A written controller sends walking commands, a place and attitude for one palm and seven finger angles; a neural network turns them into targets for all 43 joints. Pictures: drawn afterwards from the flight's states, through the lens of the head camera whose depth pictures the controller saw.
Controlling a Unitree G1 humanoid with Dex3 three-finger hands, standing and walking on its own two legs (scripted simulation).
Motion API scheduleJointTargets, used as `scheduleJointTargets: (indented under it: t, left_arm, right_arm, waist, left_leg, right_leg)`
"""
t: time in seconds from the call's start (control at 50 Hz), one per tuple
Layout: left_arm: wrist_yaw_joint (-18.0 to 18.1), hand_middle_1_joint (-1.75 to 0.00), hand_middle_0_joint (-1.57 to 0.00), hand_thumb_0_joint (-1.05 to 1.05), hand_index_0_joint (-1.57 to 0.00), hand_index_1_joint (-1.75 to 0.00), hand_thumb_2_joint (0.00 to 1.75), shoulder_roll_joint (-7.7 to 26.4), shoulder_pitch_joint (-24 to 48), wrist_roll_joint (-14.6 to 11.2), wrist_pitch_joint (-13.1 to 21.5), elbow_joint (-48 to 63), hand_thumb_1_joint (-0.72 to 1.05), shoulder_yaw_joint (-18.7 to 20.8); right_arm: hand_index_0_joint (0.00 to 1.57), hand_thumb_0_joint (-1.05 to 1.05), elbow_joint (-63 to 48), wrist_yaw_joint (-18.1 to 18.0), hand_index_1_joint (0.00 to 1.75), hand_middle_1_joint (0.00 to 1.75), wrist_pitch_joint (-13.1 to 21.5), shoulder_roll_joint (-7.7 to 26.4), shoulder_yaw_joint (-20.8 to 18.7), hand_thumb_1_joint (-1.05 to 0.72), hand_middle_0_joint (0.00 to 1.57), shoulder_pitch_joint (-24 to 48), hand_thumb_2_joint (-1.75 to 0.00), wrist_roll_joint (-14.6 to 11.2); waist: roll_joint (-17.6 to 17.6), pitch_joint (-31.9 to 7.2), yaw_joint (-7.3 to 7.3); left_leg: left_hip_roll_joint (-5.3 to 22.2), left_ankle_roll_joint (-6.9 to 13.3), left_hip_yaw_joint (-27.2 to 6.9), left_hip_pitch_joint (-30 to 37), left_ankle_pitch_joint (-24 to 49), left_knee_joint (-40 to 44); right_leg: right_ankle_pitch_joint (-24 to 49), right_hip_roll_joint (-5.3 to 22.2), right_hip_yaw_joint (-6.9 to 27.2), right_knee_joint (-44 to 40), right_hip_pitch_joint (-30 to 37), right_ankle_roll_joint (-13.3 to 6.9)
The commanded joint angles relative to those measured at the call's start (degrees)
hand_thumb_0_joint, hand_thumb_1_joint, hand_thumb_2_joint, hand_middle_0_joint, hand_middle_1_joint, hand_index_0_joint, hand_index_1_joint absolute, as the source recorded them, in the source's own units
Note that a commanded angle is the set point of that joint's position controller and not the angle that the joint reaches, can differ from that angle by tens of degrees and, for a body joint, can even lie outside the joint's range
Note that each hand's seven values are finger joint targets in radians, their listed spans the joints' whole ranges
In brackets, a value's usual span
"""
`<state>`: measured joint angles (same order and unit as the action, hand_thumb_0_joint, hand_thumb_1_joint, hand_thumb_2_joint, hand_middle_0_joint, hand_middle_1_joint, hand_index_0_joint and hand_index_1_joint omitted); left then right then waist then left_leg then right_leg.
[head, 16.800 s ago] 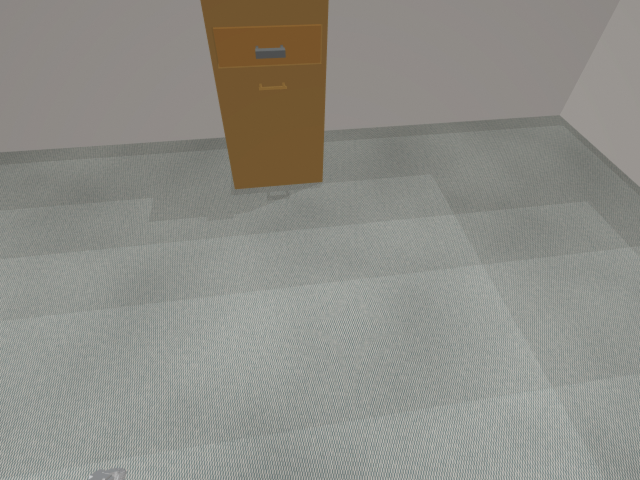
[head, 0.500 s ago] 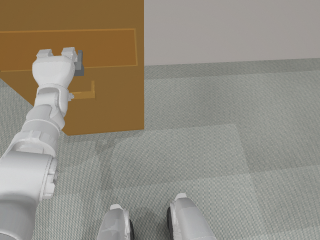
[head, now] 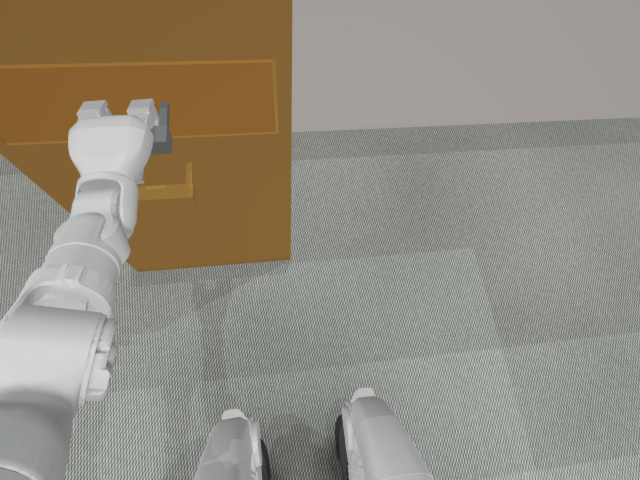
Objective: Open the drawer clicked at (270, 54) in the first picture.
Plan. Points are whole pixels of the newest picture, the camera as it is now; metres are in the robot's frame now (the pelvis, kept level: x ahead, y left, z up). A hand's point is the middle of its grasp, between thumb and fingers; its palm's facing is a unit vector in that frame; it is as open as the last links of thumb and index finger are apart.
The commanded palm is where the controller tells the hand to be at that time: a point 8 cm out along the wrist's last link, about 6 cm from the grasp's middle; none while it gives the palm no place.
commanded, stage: pull the drawer open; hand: left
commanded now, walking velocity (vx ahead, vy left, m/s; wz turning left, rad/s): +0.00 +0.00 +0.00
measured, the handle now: (127, 126) +0.58 +0.20 +0.00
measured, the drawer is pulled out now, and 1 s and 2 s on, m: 0.00 0.09 0.21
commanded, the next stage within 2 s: none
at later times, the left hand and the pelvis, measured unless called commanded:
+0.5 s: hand (130, 189) +0.49 +0.20 -0.02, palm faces -0.05 -0.06 -1.00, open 5.9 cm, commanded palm +0.45 +0.20 +0.03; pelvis +0.04 +0.00 +0.02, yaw -2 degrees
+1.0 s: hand (127, 231) +0.43 +0.20 -0.02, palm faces -0.05 -0.05 -1.00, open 5.9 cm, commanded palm +0.39 +0.20 +0.03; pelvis +0.06 +0.00 +0.04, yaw -2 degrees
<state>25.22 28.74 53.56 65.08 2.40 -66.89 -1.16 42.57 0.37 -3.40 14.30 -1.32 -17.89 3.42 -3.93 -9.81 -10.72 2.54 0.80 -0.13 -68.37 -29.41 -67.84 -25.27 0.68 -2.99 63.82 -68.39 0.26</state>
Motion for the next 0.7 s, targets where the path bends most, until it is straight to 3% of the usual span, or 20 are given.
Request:
scheduleJointTargets:
  t: [0.0, 0.04, 0.08, 0.14, 0.18, 0.26, 0.32, 0.34, 0.38, 0.44, 0.48, 0.56, 0.62, 0.66, 0.68]
  left_arm:
    - [1.1, -1.35, -0.4, 0.0, -0.4, -1.35, 0.9, 13.5, 18.2, -1.6, -0.3, 10.2, 0.9, 4.1]
    - [0.7, -1.35, -0.4, 0.0, -0.4, -1.35, 0.9, 12.2, 15.0, -1.7, 0.0, 11.2, 0.9, 3.7]
    - [0.7, -1.35, -0.4, 0.0, -0.4, -1.35, 0.9, 11.2, 13.0, -2.0, 0.4, 11.6, 0.9, 3.8]
    - [1.0, -1.35, -0.4, 0.0, -0.4, -1.35, 0.9, 10.5, 9.4, -2.0, 0.9, 13.4, 0.9, 3.9]
    - [1.3, -1.35, -0.4, 0.0, -0.4, -1.35, 0.9, 11.0, 6.4, -2.1, 1.1, 13.9, 0.9, 5.2]
    - [2.4, -1.35, -0.4, 0.0, -0.4, -1.35, 0.9, 8.3, -0.6, -1.8, 0.9, 16.9, 0.9, 4.9]
    - [3.4, -1.35, -0.4, 0.0, -0.4, -1.35, 0.9, 6.3, -2.6, -1.8, 0.3, 18.3, 0.9, 4.0]
    - [3.7, -1.35, -0.4, 0.0, -0.4, -1.35, 0.9, 6.6, -4.6, -1.8, 0.1, 19.2, 0.9, 4.7]
    - [4.1, -1.35, -0.4, 0.0, -0.4, -1.35, 0.9, 6.4, -6.3, -2.0, -0.2, 20.9, 0.9, 5.2]
    - [4.6, -1.35, -0.4, 0.0, -0.4, -1.35, 0.9, 3.7, -9.9, -1.8, -0.9, 22.4, 0.9, 3.6]
    - [4.9, -1.35, -0.4, 0.0, -0.4, -1.35, 0.9, 5.5, -12.3, -2.1, -1.2, 23.8, 0.9, 5.6]
    - [5.5, -1.35, -0.4, 0.0, -0.4, -1.35, 0.9, 2.1, -17.4, -1.4, -2.1, 26.5, 0.9, 3.5]
    - [5.9, -1.35, -0.4, 0.0, -0.4, -1.35, 0.9, 2.3, -20.0, -1.4, -2.6, 29.9, 0.9, 4.2]
    - [6.1, -1.35, -0.4, 0.0, -0.4, -1.35, 0.9, 1.2, -21.5, -1.4, -3.2, 31.0, 0.9, 3.6]
    - [6.2, -1.35, -0.4, 0.0, -0.4, -1.35, 0.9, 1.3, -22.7, -1.6, -3.3, 32.1, 0.9, 4.0]
  right_arm:
    - [0.2, 0.0, -2.3, -0.7, 0.3, 0.3, 0.2, 10.2, -3.6, -0.9, 0.2, -11.3, -0.9, 0.0]
    - [0.2, 0.0, -2.7, -0.7, 0.3, 0.3, 0.1, 10.0, -3.7, -0.9, 0.2, -10.6, -0.9, -0.1]
    - [0.2, 0.0, -2.7, -0.6, 0.3, 0.3, 0.1, 9.8, -3.8, -0.9, 0.2, -10.4, -0.9, -0.3]
    - [0.2, 0.0, -3.1, -0.5, 0.3, 0.3, 0.0, 9.8, -4.1, -0.9, 0.2, -10.0, -0.9, -0.2]
    - [0.2, 0.0, -3.0, -0.5, 0.3, 0.3, -0.2, 9.8, -4.2, -0.9, 0.2, -9.7, -0.9, -0.2]
    - [0.2, 0.0, -3.5, -0.2, 0.3, 0.3, -0.6, 9.4, -4.8, -0.9, 0.2, -9.0, -0.9, -0.3]
    - [0.2, 0.0, -3.3, 0.0, 0.3, 0.3, -1.0, 9.3, -5.0, -0.9, 0.2, -8.7, -0.9, -0.2]
    - [0.2, 0.0, -3.5, 0.1, 0.3, 0.3, -1.1, 9.2, -5.2, -0.9, 0.2, -8.4, -0.9, -0.2]
    - [0.2, 0.0, -3.6, 0.1, 0.3, 0.3, -1.4, 9.0, -5.3, -0.9, 0.2, -7.9, -0.9, -0.1]
    - [0.2, 0.0, -4.1, 0.0, 0.3, 0.3, -1.9, 8.6, -5.4, -0.9, 0.2, -6.8, -0.9, -0.3]
    - [0.2, 0.0, -4.2, 0.0, 0.3, 0.3, -2.2, 8.7, -5.3, -0.9, 0.2, -6.1, -0.9, -0.2]
    - [0.2, 0.0, -5.4, -0.1, 0.3, 0.3, -2.5, 8.0, -5.4, -0.9, 0.2, -4.8, -0.9, -0.4]
    - [0.2, 0.0, -5.9, -0.1, 0.3, 0.3, -2.6, 7.9, -5.5, -0.9, 0.2, -4.3, -0.9, -0.3]
    - [0.2, 0.0, -6.4, -0.3, 0.3, 0.3, -2.6, 7.7, -5.4, -0.9, 0.2, -3.3, -0.9, -0.4]
    - [0.2, 0.0, -6.7, -0.3, 0.3, 0.3, -2.5, 7.7, -5.3, -0.9, 0.2, -2.9, -0.9, -0.4]
  waist:
    - [-3.6, -31.9, 0.76]
    - [-4.6, -31.2, 1.71]
    - [-2.8, -30.9, 2.0]
    - [-3.2, -30.5, 2.81]
    - [-1.2, -30.9, 3.75]
    - [-0.9, -31.0, 5.51]
    - [-0.3, -29.0, 5.49]
    - [0.1, -29.7, 6.35]
    - [1.3, -30.6, 6.57]
    - [0.6, -27.6, 6.88]
    - [2.0, -28.6, 7.78]
    - [0.9, -27.2, 8.27]
    - [1.0, -28.2, 8.79]
    - [1.7, -26.0, 8.39]
    - [1.7, -26.5, 8.9]
  left_leg:
    - [-2.7, 1.6, -1.0, 22.3, 23.4, 7.3]
    - [-2.5, 1.3, -0.9, 23.4, 24.4, 7.8]
    - [-2.4, 1.3, -0.8, 23.6, 25.0, 8.1]
    - [-2.3, 1.4, -0.1, 23.9, 25.9, 8.3]
    - [-2.2, 1.3, 0.0, 23.9, 27.2, 8.6]
    - [-2.1, 1.1, 0.5, 26.3, 31.0, 9.3]
    - [-1.8, 1.0, 0.5, 27.3, 33.1, 10.0]
    - [-2.0, 1.1, 0.9, 27.5, 34.0, 10.2]
    - [-2.1, 1.1, 1.1, 27.9, 35.5, 10.4]
    - [-2.1, 1.0, 1.5, 28.7, 36.1, 11.5]
    - [-2.1, 1.1, 1.6, 29.0, 37.4, 11.7]
    - [-2.0, 0.8, 1.6, 30.9, 39.8, 12.6]
    - [-1.9, 0.9, 1.6, 32.2, 42.7, 12.6]
    - [-2.0, 0.8, 1.7, 32.1, 40.7, 13.1]
    - [-2.1, 0.8, 1.5, 32.1, 40.8, 13.2]
  right_leg:
    - [18.5, -3.1, 0.2, -6.8, 19.2, -1.9]
    - [19.0, -3.2, 0.1, -7.0, 19.2, -2.1]
    - [19.8, -3.1, 0.0, -7.0, 20.1, -2.0]
    - [21.3, -3.1, 0.2, -7.3, 21.0, -2.0]
    - [23.0, -3.1, 0.3, -7.1, 22.9, -2.0]
    - [25.9, -3.0, 0.2, -7.6, 24.8, -2.0]
    - [27.4, -3.0, 0.1, -8.1, 25.1, -2.0]
    - [28.6, -3.0, 0.3, -8.3, 26.7, -2.1]
    - [31.2, -2.8, 0.7, -8.4, 28.8, -2.1]
    - [31.8, -2.7, 0.6, -9.6, 29.2, -2.0]
    - [33.8, -2.6, 1.0, -9.5, 31.3, -2.1]
    - [34.4, -2.5, 0.8, -10.2, 31.7, -2.2]
    - [37.2, -2.4, 1.1, -10.3, 33.3, -2.1]
    - [36.5, -2.4, 1.1, -11.0, 33.2, -2.1]
    - [36.2, -2.5, 1.1, -10.9, 33.8, -2.2]
